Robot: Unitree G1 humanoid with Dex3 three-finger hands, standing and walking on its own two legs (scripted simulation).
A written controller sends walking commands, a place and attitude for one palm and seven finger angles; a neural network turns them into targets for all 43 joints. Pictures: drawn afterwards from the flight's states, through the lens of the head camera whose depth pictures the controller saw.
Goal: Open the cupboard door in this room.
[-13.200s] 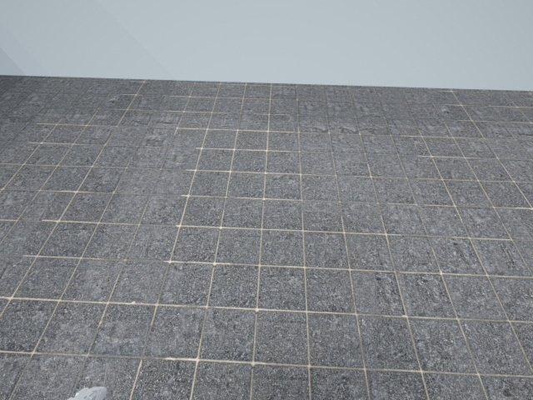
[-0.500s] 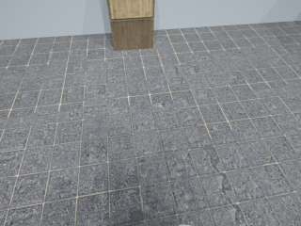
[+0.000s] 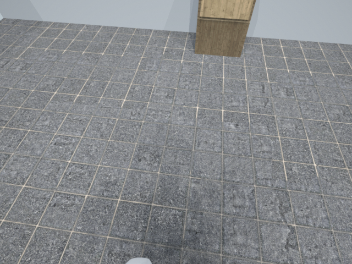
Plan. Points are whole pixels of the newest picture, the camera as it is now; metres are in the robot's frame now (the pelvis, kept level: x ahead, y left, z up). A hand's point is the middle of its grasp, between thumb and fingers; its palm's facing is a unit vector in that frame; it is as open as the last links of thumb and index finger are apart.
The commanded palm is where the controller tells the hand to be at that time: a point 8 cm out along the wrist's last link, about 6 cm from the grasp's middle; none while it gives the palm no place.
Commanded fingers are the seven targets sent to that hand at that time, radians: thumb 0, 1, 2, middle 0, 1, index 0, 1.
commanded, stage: turn or walk to find it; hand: left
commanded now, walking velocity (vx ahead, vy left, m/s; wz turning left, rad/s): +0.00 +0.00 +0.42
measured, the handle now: out of the picture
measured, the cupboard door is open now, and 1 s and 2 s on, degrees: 0 0 0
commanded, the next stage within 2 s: stand and wait in 0.52 s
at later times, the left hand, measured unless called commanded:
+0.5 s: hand out of the picture +0.07 +0.23 -0.15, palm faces +0.19 -0.94 -0.28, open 7.4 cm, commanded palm none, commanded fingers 0.00 0.90 0.90 -0.20 -0.30 -0.20 -0.30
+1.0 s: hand out of the picture -0.06 +0.19 -0.18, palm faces +0.36 -0.91 -0.22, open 7.4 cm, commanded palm none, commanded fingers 0.00 0.90 0.90 -0.20 -0.30 -0.20 -0.30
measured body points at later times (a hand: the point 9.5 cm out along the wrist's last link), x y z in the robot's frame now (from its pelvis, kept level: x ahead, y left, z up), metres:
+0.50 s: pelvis +0.00 +0.00 +0.00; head +0.04 -0.01 +0.44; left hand +0.06 +0.27 -0.13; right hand +0.10 -0.23 -0.16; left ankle -0.03 +0.13 -0.73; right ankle +0.01 -0.11 -0.73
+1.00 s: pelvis +0.01 +0.00 +0.00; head +0.03 +0.03 +0.45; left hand -0.08 +0.24 -0.16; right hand +0.14 -0.20 -0.15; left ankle -0.06 +0.12 -0.73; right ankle +0.01 -0.11 -0.72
